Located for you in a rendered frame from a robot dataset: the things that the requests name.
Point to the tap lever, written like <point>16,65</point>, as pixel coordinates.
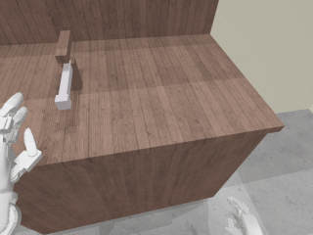
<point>62,100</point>

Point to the left robot forearm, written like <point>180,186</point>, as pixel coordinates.
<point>10,214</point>

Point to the counter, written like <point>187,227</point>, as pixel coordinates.
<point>160,116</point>

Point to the left robot hand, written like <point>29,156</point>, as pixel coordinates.
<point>11,119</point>

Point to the right robot hand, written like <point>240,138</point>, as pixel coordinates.
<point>246,225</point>

